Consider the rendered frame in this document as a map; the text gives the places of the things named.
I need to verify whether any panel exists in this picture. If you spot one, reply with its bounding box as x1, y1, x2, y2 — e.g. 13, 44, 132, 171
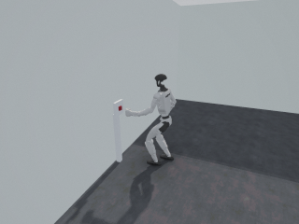
112, 99, 124, 162

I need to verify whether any robot right upper arm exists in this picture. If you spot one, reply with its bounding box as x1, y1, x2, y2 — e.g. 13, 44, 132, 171
167, 87, 177, 105

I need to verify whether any robot right thigh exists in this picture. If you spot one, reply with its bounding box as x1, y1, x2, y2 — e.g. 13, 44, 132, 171
156, 119, 172, 142

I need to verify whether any left robot shin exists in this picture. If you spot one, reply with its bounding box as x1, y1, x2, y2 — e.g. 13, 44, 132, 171
145, 140, 158, 162

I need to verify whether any robot left forearm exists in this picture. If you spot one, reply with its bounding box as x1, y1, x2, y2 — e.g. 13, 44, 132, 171
131, 108, 151, 117

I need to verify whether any robot left upper arm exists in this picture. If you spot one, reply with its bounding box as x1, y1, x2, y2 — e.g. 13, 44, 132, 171
148, 92, 162, 114

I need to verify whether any left robot hand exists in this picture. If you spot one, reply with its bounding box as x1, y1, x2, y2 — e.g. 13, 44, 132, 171
125, 108, 133, 117

